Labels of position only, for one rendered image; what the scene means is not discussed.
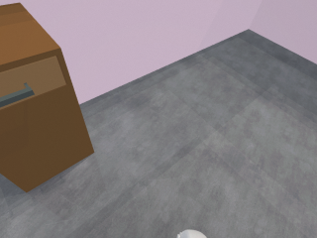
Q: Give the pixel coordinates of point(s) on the handle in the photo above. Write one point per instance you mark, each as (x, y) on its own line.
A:
(16, 96)

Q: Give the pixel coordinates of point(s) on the cabinet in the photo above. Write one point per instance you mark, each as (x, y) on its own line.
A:
(44, 135)

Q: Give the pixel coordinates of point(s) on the drawer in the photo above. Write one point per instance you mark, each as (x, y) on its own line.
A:
(42, 76)

